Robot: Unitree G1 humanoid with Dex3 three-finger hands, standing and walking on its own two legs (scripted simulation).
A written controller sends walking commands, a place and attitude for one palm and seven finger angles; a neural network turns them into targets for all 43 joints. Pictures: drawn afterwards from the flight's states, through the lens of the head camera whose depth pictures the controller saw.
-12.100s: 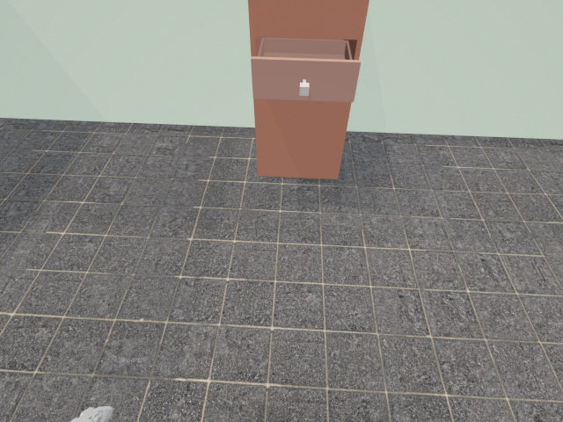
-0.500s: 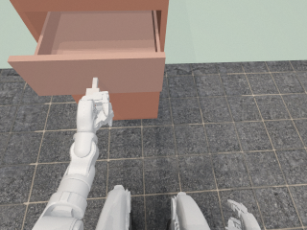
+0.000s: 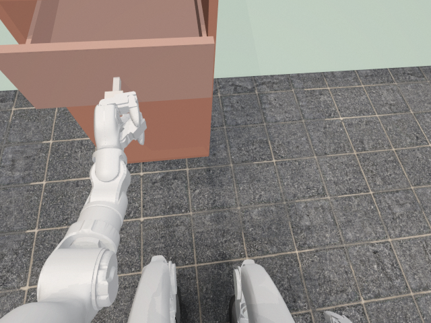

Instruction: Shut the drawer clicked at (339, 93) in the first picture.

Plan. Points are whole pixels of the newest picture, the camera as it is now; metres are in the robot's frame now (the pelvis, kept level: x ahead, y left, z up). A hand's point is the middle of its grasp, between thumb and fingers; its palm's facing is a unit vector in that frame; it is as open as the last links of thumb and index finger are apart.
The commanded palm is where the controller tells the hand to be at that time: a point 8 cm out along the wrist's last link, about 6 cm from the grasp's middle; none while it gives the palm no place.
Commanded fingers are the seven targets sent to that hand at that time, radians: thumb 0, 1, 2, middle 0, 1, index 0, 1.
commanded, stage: push the drawer shut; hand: left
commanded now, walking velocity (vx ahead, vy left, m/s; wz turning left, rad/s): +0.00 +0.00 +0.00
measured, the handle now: (116, 95) +0.54 +0.17 +0.03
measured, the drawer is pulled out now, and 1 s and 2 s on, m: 0.13 0.01 0.00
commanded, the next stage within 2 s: pull the fist back off the drawer in 1.32 s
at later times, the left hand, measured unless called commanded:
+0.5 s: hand (143, 96) +0.53 +0.12 +0.03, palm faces +0.08 -1.00 -0.04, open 3.2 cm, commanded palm +0.52 +0.16 +0.03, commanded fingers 0.00 0.90 0.90 -1.40 -1.60 -1.40 -1.60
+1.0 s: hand (142, 73) +0.59 +0.12 +0.03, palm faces +0.08 -1.00 -0.03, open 3.2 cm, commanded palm +0.58 +0.15 +0.03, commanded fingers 0.00 0.90 0.90 -1.40 -1.60 -1.40 -1.60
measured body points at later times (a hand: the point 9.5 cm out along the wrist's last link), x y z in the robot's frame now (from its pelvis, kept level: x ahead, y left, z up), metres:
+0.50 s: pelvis +0.00 +0.01 -0.01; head +0.17 +0.02 +0.41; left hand +0.52 +0.17 +0.04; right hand +0.02 -0.25 -0.13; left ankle +0.07 +0.12 -0.59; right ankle +0.02 -0.11 -0.59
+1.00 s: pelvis +0.00 +0.01 -0.02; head +0.20 +0.02 +0.38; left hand +0.58 +0.18 +0.04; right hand -0.02 -0.25 -0.13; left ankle +0.07 +0.12 -0.59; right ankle +0.02 -0.11 -0.59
